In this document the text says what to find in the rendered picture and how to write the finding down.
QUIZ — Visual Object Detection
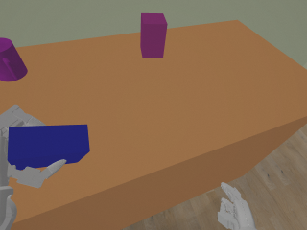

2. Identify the robot right hand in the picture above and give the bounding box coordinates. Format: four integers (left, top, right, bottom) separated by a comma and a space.
218, 182, 256, 230

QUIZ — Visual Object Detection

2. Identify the sponge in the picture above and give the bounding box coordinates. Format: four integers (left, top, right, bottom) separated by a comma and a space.
7, 124, 90, 171

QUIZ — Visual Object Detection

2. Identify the robot left hand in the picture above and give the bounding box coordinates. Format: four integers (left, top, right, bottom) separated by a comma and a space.
0, 105, 67, 188

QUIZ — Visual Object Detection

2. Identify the left robot forearm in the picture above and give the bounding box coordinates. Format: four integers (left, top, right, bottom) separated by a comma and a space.
0, 186, 17, 230

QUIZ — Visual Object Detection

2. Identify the table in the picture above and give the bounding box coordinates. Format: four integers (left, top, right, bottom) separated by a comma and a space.
0, 20, 307, 230

